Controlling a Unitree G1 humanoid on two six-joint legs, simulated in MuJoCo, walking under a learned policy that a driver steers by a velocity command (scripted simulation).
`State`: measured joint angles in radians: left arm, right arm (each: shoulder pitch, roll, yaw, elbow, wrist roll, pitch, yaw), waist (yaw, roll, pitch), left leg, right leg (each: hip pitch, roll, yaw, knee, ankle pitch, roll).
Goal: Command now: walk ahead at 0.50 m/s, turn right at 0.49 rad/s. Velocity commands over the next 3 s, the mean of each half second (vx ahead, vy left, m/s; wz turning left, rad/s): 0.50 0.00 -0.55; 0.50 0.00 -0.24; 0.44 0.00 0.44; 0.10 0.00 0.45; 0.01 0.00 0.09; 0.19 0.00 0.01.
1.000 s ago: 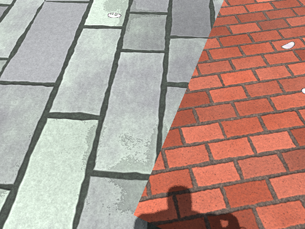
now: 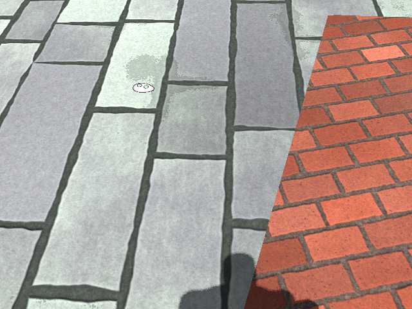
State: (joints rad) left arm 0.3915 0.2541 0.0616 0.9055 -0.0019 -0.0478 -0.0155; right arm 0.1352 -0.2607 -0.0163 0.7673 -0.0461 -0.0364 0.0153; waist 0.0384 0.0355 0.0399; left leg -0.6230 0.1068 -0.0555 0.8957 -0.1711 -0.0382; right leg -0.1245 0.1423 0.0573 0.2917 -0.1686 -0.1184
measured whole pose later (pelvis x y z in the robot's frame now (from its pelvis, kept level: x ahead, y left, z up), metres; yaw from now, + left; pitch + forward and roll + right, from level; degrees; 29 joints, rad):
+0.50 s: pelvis +0.26 +0.04 +0.00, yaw -18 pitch +1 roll +1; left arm 0.21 0.32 0.07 0.77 0.04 0.01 -0.05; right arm 0.33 -0.26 -0.04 0.82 -0.02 -0.09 0.00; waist -0.02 -0.06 0.02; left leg -0.12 -0.01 0.13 0.30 -0.20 0.03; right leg -0.61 -0.03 0.03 1.08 -0.23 -0.03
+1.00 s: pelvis +0.49 -0.10 +0.00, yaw -24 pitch +0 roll +0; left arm 0.31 0.24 0.04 0.88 0.02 -0.07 -0.01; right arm 0.28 -0.26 -0.05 0.86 -0.02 -0.02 0.03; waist -0.01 0.04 0.04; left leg -0.58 0.09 -0.03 1.06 -0.23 0.03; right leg -0.11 0.07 -0.10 0.29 -0.19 -0.09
